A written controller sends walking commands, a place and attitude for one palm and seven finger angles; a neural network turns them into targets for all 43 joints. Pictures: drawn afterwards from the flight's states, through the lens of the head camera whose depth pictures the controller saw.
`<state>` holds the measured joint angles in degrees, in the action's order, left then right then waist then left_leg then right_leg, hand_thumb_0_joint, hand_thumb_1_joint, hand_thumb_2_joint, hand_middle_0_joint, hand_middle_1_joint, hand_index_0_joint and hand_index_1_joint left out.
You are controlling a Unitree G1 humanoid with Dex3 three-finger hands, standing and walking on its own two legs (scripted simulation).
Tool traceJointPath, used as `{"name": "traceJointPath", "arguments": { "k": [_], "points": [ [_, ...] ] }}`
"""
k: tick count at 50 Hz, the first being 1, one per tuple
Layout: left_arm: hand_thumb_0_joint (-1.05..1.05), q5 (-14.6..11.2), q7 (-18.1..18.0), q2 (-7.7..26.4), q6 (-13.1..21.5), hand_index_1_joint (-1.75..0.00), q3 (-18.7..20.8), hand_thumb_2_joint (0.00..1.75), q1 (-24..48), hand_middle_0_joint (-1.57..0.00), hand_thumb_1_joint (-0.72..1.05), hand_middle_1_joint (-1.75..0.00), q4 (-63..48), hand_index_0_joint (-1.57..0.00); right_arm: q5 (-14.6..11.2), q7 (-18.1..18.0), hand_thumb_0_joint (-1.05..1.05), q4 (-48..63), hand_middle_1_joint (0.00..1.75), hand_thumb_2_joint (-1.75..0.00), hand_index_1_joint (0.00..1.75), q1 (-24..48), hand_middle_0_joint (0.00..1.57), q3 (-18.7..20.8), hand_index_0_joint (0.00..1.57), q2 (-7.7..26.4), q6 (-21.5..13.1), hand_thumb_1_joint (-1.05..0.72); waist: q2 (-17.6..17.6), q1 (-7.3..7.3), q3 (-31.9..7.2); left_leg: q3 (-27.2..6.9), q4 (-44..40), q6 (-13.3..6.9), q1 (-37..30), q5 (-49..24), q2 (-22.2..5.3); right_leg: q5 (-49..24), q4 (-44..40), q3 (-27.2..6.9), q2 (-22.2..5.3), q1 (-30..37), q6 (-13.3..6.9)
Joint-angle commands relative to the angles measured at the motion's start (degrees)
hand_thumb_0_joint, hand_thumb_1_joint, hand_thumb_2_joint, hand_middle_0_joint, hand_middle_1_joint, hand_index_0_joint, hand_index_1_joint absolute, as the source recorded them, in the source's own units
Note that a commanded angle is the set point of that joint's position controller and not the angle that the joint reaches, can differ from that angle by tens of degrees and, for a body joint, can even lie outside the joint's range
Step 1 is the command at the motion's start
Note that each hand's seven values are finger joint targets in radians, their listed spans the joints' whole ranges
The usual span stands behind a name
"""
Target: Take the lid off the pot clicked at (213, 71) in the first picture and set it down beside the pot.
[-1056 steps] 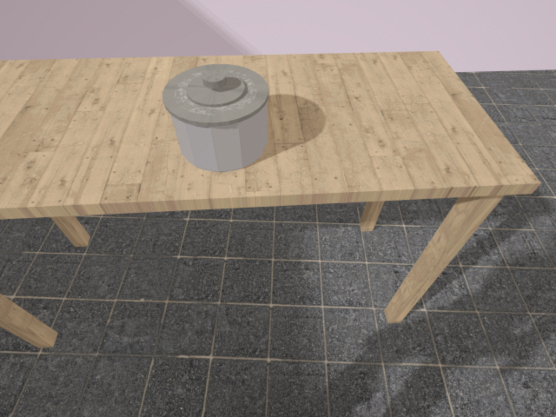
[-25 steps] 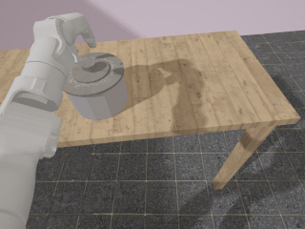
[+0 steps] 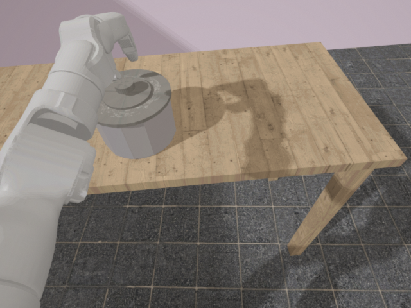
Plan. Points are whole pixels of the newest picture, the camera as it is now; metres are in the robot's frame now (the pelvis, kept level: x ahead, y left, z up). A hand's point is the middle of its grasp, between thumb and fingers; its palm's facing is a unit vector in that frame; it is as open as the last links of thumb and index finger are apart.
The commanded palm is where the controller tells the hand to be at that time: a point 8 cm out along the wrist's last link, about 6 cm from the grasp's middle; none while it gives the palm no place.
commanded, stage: lower the open fingers around the knob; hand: left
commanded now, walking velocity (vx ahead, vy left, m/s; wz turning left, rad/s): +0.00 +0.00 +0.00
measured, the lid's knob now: (124, 85) +0.53 +0.14 +0.16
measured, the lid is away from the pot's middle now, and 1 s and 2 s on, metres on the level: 0.00 0.00 0.00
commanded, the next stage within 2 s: close the fingers and squeeze the knob in 1.54 s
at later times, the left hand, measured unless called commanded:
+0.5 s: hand (115, 78) +0.51 +0.15 +0.19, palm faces -0.39 -0.13 -0.91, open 10.1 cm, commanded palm +0.51 +0.15 +0.25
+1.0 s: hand (120, 85) +0.50 +0.14 +0.19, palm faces -0.38 -0.10 -0.92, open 10.2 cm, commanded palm +0.50 +0.14 +0.24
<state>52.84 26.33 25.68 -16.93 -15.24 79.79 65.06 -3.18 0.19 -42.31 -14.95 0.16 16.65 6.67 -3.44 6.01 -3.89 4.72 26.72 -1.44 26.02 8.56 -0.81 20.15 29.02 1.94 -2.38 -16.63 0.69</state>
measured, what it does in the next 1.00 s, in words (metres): stands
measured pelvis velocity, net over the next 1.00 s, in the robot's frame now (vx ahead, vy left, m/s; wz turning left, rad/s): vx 0.00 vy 0.00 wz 0.01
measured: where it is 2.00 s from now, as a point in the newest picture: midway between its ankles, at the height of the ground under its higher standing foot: outside the picture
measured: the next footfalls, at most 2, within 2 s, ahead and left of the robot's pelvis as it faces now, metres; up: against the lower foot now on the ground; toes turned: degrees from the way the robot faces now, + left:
none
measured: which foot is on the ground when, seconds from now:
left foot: down 0.00-1.00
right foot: down 0.00-1.00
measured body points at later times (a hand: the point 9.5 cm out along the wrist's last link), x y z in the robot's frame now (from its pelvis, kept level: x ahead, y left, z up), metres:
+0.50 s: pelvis +0.01 +0.00 +0.00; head +0.06 -0.02 +0.45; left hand +0.53 +0.15 +0.24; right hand +0.03 -0.29 -0.14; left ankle +0.05 +0.11 -0.73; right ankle -0.07 -0.12 -0.73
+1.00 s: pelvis +0.00 +0.00 +0.00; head +0.05 -0.02 +0.44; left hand +0.51 +0.14 +0.24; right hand +0.06 -0.27 -0.14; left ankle +0.05 +0.11 -0.73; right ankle -0.07 -0.12 -0.73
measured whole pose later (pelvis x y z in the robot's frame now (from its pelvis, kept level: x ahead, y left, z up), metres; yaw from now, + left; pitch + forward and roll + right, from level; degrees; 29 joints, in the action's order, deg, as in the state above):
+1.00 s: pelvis +0.00 +0.00 +0.00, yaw +0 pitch +9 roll +0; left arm 51.9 26.7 23.6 -19.2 -17.9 78.8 68.5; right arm -3.0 -0.5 -43.1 -14.3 0.5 16.6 8.1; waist -2.9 6.7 -4.2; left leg 4.0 29.3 -1.4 28.9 9.7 -0.9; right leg 21.2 31.0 2.4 -2.2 -19.0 0.5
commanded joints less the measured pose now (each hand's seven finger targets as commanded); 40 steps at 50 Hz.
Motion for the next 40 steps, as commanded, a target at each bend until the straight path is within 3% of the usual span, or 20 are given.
{"name": "traceJointPath", "arguments": {
  "k": [1,5,6,9,10,12,14,16,17,19,21,22,24,27,29,30,33,38,39,40],
  "points": [
    [0.00,1.2,-1.0,15.6,-3.9,-0.08,4.6,1.67,31.3,-0.86,-0.40,-0.08,-3.2,-0.86,-0.2,-0.7,0.00,4.3,0.30,-0.90,0.30,-1.9,0.20,2.1,0.20,9.7,-1.0,-0.90,9.5,0.90,-18.6,-2.3,0.4,-3.7,-19.6,-8.7,4.1,-22.8,-4.8,-0.3,4.6,-4.1,-1.8],
    [0.00,1.4,-0.7,11.4,-2.0,-0.08,1.1,1.67,38.4,-0.86,-0.40,-0.08,-10.3,-0.86,0.1,-0.9,0.00,4.8,0.30,-0.90,0.30,-2.6,0.20,2.8,0.20,8.8,-2.8,-0.90,5.6,2.19,-25.9,-3.2,2.5,-4.0,-26.3,-13.2,4.2,-25.6,-4.5,-0.7,4.8,-4.9,-1.7],
    [0.00,1.6,-0.5,11.0,-1.7,-0.08,0.8,1.67,37.5,-0.86,-0.40,-0.08,-9.2,-0.86,0.1,-0.9,0.00,4.5,0.30,-0.90,0.30,-3.2,0.20,3.0,0.20,8.9,-3.0,-0.90,4.5,2.49,-25.4,-3.3,2.7,-4.0,-26.5,-12.9,4.2,-24.8,-4.5,-0.6,4.9,-6.0,-1.7],
    [0.00,1.2,0.3,11.8,-2.3,-0.08,2.1,1.67,30.0,-0.86,-0.40,-0.08,-2.1,-0.86,0.2,-1.2,0.00,3.0,0.30,-0.90,0.30,-5.0,0.20,3.2,0.20,9.6,-2.3,-0.90,8.3,2.54,-20.2,-2.5,2.5,-4.1,-21.7,-12.0,4.3,-26.1,-4.7,-0.2,5.0,-5.6,-1.9],
    [0.00,1.6,0.4,13.4,-2.5,-0.08,2.8,1.67,30.8,-0.86,-0.40,-0.08,-3.1,-0.86,0.1,-1.0,0.00,3.2,0.30,-0.90,0.30,-4.5,0.20,3.1,0.20,10.0,-1.9,-0.90,8.7,2.39,-20.1,-2.2,2.3,-4.0,-21.0,-11.3,4.4,-26.4,-4.6,-0.5,4.9,-5.1,-1.5],
    [0.00,1.6,0.3,14.7,-1.7,-0.08,3.9,1.67,31.9,-0.86,-0.40,-0.08,-6.2,-0.86,0.3,-0.9,0.00,3.9,0.30,-0.90,0.30,-4.1,0.20,3.1,0.20,9.8,-2.0,-0.90,6.0,1.57,-23.0,-2.4,2.8,-4.0,-22.4,-13.2,4.5,-27.7,-3.8,-0.6,4.7,-4.3,-1.8],
    [0.00,1.0,0.4,11.0,-1.1,-0.08,1.5,1.67,30.9,-0.86,-0.40,-0.08,-6.4,-0.86,0.5,-0.8,0.00,3.8,0.30,-0.90,0.30,-4.9,0.20,3.5,0.20,9.5,-1.8,-0.90,3.9,2.16,-22.6,-2.4,4.1,-3.9,-24.1,-17.4,4.1,-29.5,-3.6,-0.1,4.8,-5.9,-2.0],
    [0.00,1.9,0.3,12.0,-0.8,-0.08,2.1,1.67,31.4,-0.86,-0.40,-0.08,-7.3,-0.86,0.5,-0.7,0.00,3.8,0.30,-0.90,0.30,-4.7,0.20,3.6,0.20,9.5,-1.4,-0.90,3.5,2.24,-22.6,-2.5,4.3,-4.0,-24.5,-17.8,4.1,-28.8,-3.6,-0.3,5.2,-6.5,-1.9],
    [0.00,2.1,0.0,14.3,-0.6,-0.08,3.9,1.67,30.8,-0.86,-0.40,-0.08,-7.3,-0.86,0.5,-0.7,0.00,3.7,0.30,-0.90,0.30,-5.2,0.20,3.6,0.20,9.7,-1.3,-0.90,3.9,1.95,-23.2,-2.9,4.2,-3.9,-24.3,-17.6,4.0,-28.4,-3.5,-0.2,5.2,-6.0,-1.9],
    [0.00,1.0,0.2,13.0,-0.2,-0.08,2.9,1.67,30.8,-0.86,-0.40,-0.08,-7.6,-0.86,0.4,-0.9,0.00,3.9,0.30,-0.90,0.30,-5.3,0.20,3.8,0.20,9.8,-1.2,-0.90,3.6,2.34,-23.1,-2.6,4.4,-4.0,-24.2,-18.4,4.0,-29.3,-3.5,0.0,5.2,-6.1,-2.2],
    [0.00,1.6,-0.2,13.5,0.7,-0.08,3.4,1.67,34.3,-0.86,-0.40,-0.08,-11.4,-0.86,0.5,-0.8,0.00,4.3,0.30,-0.90,0.30,-5.1,0.20,4.0,0.20,9.4,-1.6,-0.90,2.2,2.25,-26.4,-3.1,4.9,-4.1,-27.1,-19.9,3.9,-29.0,-3.2,-0.3,5.2,-6.3,-1.9],
    [0.00,2.1,-0.3,14.2,0.4,-0.08,4.4,1.67,30.4,-0.86,-0.40,-0.08,-7.4,-0.86,0.6,-0.8,0.00,3.6,0.30,-0.90,0.30,-5.6,0.20,4.0,0.20,9.5,-1.4,-0.90,2.9,1.88,-25.6,-3.3,5.2,-4.1,-26.3,-20.5,3.8,-28.8,-2.7,-0.1,5.4,-6.7,-2.0],
    [0.00,0.9,0.2,10.0,-0.2,-0.08,2.0,1.67,24.2,-0.86,-0.40,-0.08,-3.7,-0.86,0.2,-0.5,0.00,3.6,0.30,-0.90,0.30,-6.4,0.20,4.1,0.20,9.7,-0.9,-0.90,4.0,1.95,-22.5,-2.9,5.3,-3.8,-24.8,-22.5,3.5,-29.1,-2.8,0.5,5.4,-7.8,-2.2],
    [0.00,0.8,0.2,8.9,0.5,-0.08,1.4,1.67,28.9,-0.86,-0.40,-0.08,-12.0,-0.86,0.4,0.1,0.00,4.6,0.30,-0.90,0.30,-4.5,0.20,4.2,0.20,9.3,-0.6,-0.90,2.7,1.84,-26.7,-3.5,6.0,-3.9,-28.8,-25.4,3.1,-29.4,-2.1,0.3,5.3,-8.3,-1.8],
    [0.00,-0.2,0.3,6.8,0.3,-0.08,0.5,1.67,25.2,-0.86,-0.40,-0.08,-9.0,-0.86,0.5,0.1,0.00,4.2,0.30,-0.90,0.30,-5.3,0.20,4.4,0.20,9.4,-0.4,-0.90,3.5,1.99,-25.1,-3.4,6.6,-4.0,-28.4,-26.3,3.1,-29.2,-2.2,0.7,5.5,-9.3,-2.0],
    [0.00,0.1,0.3,8.7,0.3,-0.08,1.9,1.67,27.5,-0.86,-0.40,-0.08,-11.5,-0.86,0.4,0.2,0.00,4.2,0.30,-0.90,0.30,-4.6,0.20,4.2,0.20,9.3,0.0,-0.90,4.3,1.92,-26.2,-3.7,6.1,-4.0,-28.5,-25.7,3.1,-29.0,-2.1,0.5,5.5,-8.5,-1.7],
    [0.00,-0.9,0.7,9.2,-0.7,-0.08,2.2,1.67,25.9,-0.86,-0.40,-0.08,-8.5,-0.86,0.2,-0.2,0.00,4.2,0.30,-0.90,0.30,-3.9,0.20,3.7,0.20,9.3,0.3,-0.90,7.0,1.90,-22.9,-2.7,5.3,-4.2,-24.8,-20.0,3.8,-29.2,-2.4,0.4,5.3,-7.3,-1.6],
    [0.00,-0.6,0.2,7.6,-1.0,-0.08,0.6,1.67,28.0,-0.86,-0.40,-0.08,-9.9,-0.86,0.0,-0.3,0.00,4.3,0.30,-0.90,0.30,-3.0,0.20,3.6,0.20,8.9,0.4,-0.90,5.3,2.25,-22.4,-3.3,4.8,-3.9,-25.9,-18.4,3.4,-26.0,-2.6,0.6,5.3,-9.1,-1.8],
    [0.00,-1.2,0.1,5.3,-0.8,-0.08,-1.0,1.67,27.6,-0.86,-0.40,-0.08,-9.8,-0.86,0.1,-0.3,0.00,4.3,0.30,-0.90,0.30,-3.1,0.20,3.6,0.20,8.9,0.4,-0.90,4.7,2.38,-22.3,-3.4,5.3,-3.9,-26.0,-19.3,3.3,-26.3,-2.5,0.7,5.2,-9.6,-2.1],
    [0.00,-0.6,0.0,6.3,-0.8,-0.08,-0.3,1.67,28.1,-0.86,-0.40,-0.08,-10.2,-0.86,0.2,-0.3,0.00,4.1,0.30,-0.90,0.30,-2.9,0.20,3.6,0.20,8.8,0.5,-0.90,4.6,2.39,-22.6,-3.6,5.0,-3.8,-26.5,-18.5,3.3,-25.3,-2.5,0.6,5.3,-9.9,-2.0]
  ]
}}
